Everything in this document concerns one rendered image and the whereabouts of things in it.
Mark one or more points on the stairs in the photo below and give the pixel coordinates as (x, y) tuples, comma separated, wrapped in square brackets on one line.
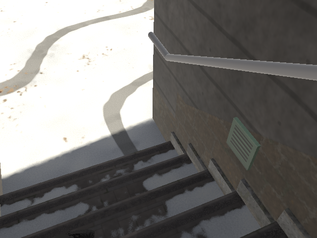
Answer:
[(152, 193)]

